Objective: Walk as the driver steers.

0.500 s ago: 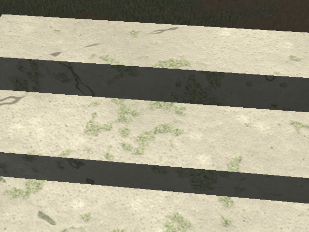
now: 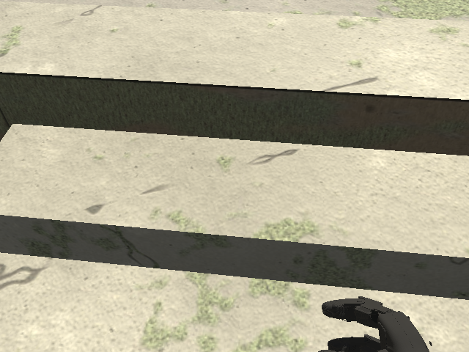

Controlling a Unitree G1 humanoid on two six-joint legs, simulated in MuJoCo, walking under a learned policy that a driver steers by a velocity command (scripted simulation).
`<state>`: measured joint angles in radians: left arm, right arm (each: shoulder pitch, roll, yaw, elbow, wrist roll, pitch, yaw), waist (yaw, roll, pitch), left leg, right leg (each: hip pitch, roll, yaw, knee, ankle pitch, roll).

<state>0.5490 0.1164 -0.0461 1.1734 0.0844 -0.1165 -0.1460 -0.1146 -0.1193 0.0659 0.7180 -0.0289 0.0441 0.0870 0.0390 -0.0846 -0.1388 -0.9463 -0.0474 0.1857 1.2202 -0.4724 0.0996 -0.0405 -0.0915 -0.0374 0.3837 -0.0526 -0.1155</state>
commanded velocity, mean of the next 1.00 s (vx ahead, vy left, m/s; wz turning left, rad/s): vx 0.50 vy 0.00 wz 0.00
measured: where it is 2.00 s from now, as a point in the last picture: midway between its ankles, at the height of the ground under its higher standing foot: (283, 35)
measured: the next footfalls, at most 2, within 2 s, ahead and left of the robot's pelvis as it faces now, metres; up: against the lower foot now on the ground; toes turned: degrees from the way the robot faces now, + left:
right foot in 0.42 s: +0.41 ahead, -0.13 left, +0.34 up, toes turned -3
left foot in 0.96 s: +0.73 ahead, +0.10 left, +0.50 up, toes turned +6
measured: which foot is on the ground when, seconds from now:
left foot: down 0.00-0.48, up 0.50-0.94, down 0.96-1.00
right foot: down 0.00-0.00, up 0.02-0.40, down 0.42-1.00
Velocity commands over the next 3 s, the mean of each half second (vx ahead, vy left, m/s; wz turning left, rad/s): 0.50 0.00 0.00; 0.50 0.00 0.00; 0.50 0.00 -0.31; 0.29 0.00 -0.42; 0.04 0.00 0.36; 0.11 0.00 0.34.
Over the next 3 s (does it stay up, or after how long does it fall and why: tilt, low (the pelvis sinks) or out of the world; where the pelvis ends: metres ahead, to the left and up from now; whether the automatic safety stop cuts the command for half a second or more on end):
stays up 1.10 0.01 0.63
